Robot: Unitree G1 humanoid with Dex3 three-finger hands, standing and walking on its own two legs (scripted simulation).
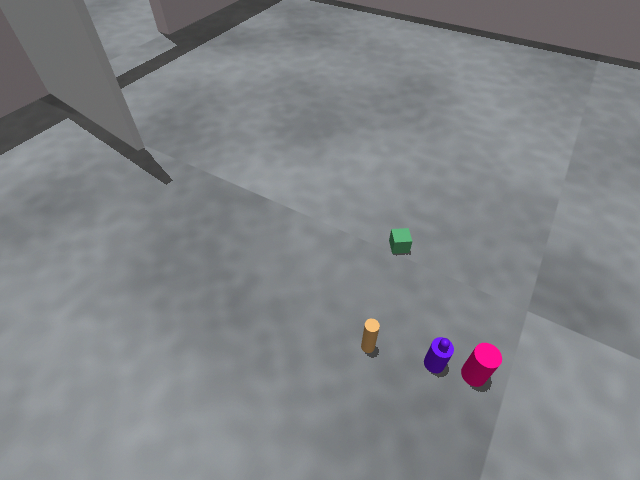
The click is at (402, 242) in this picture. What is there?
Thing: cube
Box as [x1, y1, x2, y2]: [389, 228, 412, 253]
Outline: 408,228 391,229 389,242 392,253 409,252 412,241
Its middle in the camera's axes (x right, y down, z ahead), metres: +0.33 +0.02 +1.60
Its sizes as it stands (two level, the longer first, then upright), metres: 0.072 0.072 0.072
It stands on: the floor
